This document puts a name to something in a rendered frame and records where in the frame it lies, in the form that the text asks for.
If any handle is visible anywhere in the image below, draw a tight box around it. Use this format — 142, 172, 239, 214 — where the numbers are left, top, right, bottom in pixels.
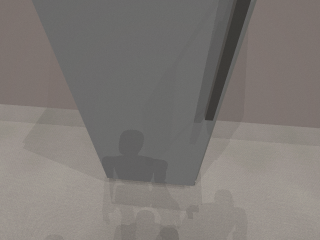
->
204, 0, 251, 121

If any fridge door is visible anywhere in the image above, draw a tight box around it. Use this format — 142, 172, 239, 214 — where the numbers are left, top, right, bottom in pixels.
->
32, 0, 254, 186

